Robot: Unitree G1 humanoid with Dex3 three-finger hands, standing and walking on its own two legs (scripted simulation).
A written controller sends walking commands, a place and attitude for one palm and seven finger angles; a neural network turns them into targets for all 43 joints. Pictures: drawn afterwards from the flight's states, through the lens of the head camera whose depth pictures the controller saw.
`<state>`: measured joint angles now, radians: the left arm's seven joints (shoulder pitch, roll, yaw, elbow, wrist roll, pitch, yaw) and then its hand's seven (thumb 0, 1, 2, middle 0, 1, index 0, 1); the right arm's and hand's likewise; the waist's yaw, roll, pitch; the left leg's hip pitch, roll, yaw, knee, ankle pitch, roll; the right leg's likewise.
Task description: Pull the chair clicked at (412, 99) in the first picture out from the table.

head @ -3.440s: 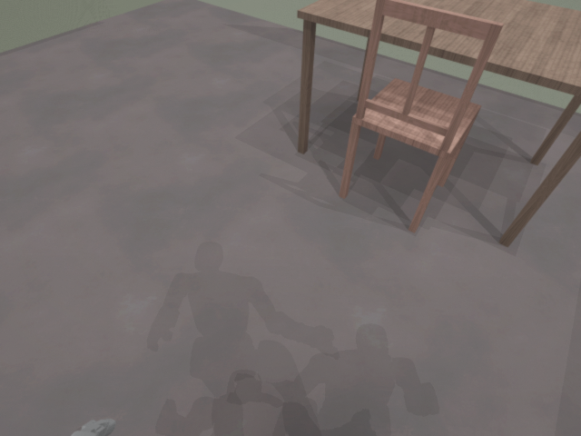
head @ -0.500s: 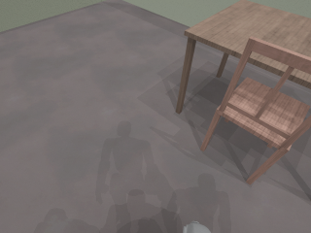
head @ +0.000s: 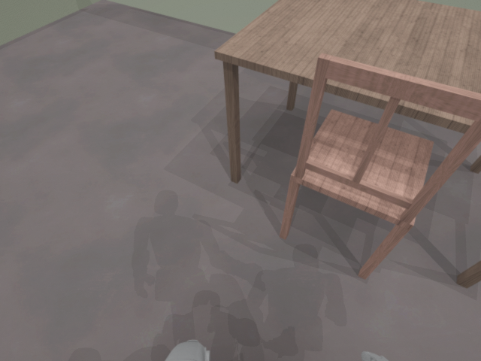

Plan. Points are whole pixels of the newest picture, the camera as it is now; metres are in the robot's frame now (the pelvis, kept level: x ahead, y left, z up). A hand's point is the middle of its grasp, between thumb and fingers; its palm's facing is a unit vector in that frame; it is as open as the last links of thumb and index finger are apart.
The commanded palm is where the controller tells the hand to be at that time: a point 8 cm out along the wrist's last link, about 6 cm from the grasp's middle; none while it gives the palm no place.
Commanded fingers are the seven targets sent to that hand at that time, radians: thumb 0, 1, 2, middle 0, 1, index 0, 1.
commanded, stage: turn to face it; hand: left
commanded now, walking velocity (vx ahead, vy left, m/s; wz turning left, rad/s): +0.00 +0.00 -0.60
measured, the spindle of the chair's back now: (373, 144) +0.65 -0.30 -0.07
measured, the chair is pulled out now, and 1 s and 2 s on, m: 0.00 0.00 0.00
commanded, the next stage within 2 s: take the last steps up to it in 0.56 s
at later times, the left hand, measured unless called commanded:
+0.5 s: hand (132, 351) +0.16 +0.23 -0.17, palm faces -0.26 -0.94 -0.22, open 7.4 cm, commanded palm none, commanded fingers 0.00 0.90 0.90 -0.20 -0.30 -0.20 -0.30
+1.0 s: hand (161, 348) +0.17 +0.17 -0.17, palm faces -0.34 -0.92 -0.18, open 7.3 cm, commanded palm none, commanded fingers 0.00 0.90 0.90 -0.20 -0.30 -0.20 -0.30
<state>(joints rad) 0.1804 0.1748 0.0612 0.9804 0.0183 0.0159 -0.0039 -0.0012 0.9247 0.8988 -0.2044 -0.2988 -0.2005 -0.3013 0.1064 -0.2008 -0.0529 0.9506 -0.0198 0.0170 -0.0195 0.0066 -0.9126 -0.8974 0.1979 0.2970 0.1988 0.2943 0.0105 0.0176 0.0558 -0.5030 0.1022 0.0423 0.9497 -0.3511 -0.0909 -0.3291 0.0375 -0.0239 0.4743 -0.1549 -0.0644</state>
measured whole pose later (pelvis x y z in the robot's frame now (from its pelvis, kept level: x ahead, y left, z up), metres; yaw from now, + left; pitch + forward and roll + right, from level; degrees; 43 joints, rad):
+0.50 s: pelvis +0.02 +0.05 +0.00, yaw -17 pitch +0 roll -1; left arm 0.16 0.25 0.08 0.95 0.02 0.09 -0.02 0.00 0.92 0.90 -0.20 -0.30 -0.19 -0.30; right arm 0.26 -0.18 -0.03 0.96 -0.02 0.00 -0.03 0.01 -0.91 -0.90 0.20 0.30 0.20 0.30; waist -0.02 -0.01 0.09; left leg -0.18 0.11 0.26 0.49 -0.29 0.02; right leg -0.39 -0.06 -0.04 0.90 -0.45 0.06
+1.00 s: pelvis +0.05 +0.02 +0.00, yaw -23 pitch -1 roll -1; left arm 0.26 0.19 0.05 1.02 0.01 0.00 -0.01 -0.01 0.92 0.90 -0.21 -0.30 -0.20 -0.30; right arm 0.27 -0.19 -0.04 1.00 -0.03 -0.02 0.00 0.01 -0.91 -0.90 0.20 0.30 0.20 0.29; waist -0.01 0.00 0.01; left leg -0.28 0.07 0.10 0.59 -0.34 -0.03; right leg -0.15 0.02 -0.03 0.49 -0.33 -0.02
